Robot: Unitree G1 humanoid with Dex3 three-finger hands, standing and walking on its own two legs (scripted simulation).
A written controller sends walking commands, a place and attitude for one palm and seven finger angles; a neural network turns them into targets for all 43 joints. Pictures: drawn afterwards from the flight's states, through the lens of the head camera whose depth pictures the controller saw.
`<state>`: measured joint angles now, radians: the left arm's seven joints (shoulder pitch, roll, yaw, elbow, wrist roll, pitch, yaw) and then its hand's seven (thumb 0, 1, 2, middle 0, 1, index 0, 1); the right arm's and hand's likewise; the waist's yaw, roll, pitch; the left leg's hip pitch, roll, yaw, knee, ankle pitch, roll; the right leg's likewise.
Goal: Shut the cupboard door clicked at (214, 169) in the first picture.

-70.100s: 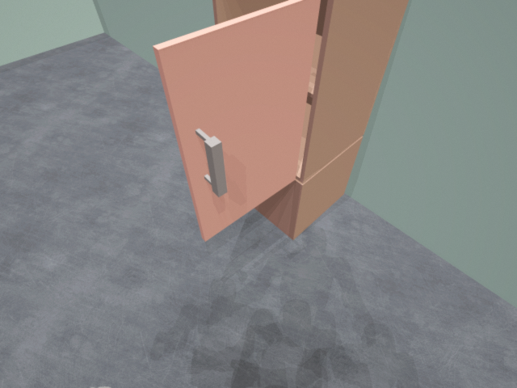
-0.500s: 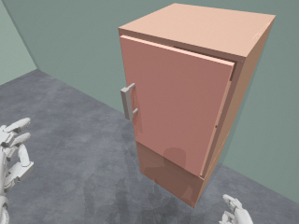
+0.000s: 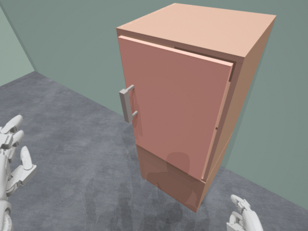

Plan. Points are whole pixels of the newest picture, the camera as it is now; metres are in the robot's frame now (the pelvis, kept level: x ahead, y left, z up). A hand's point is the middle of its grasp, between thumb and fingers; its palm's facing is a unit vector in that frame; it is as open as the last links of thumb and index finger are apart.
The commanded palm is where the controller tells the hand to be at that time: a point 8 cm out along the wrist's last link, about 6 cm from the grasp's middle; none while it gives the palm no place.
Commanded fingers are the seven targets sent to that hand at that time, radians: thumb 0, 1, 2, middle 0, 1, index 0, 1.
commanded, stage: step back with the hand held close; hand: left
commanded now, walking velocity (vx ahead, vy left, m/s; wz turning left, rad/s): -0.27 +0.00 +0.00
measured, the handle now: (130, 103) +0.60 +0.18 -0.02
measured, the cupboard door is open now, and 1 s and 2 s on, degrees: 0 0 0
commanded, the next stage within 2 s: stop stepping back and stand still in 1.62 s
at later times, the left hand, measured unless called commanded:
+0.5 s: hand (11, 181) +0.16 +0.29 +0.15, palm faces +0.40 -0.78 -0.48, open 7.4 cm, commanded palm +0.10 +0.33 +0.17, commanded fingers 0.00 0.90 0.90 -0.20 -0.30 -0.20 -0.30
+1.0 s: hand out of the picture +0.10 +0.31 +0.16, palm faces +0.47 -0.74 -0.48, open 7.4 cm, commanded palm +0.03 +0.33 +0.17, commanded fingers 0.00 0.90 0.90 -0.20 -0.30 -0.20 -0.30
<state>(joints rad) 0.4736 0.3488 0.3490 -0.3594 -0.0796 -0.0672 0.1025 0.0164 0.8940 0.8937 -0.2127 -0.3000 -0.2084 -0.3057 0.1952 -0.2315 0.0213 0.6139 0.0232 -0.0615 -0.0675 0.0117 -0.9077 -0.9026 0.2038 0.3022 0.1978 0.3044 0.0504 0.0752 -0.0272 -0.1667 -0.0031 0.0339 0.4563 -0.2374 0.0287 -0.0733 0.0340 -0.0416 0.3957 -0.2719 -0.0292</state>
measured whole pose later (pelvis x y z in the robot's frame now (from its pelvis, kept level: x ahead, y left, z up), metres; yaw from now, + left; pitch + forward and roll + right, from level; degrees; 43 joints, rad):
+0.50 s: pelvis -0.05 +0.03 -0.01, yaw -1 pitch +1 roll -1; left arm 0.56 0.43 0.41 -0.46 -0.06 -0.14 0.14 0.02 0.89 0.89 -0.21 -0.30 -0.21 -0.31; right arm 0.21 -0.24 0.00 0.54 0.03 0.03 -0.10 0.01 -0.91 -0.90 0.20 0.30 0.20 0.30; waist 0.00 0.04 -0.03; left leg -0.35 -0.02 0.07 0.54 -0.21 0.07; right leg -0.28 0.01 -0.02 0.52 -0.25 0.01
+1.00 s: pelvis -0.10 +0.03 -0.02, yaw +2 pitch +2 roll -4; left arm 0.52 0.45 0.48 -0.49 -0.02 -0.25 0.15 0.01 0.89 0.89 -0.21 -0.30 -0.21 -0.31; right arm 0.24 -0.21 0.00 0.60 -0.01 -0.06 -0.08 0.01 -0.91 -0.90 0.21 0.30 0.20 0.30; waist -0.03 0.02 -0.03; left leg -0.51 0.00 0.02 0.63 -0.15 0.08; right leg -0.32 0.08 0.02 0.66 -0.33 0.01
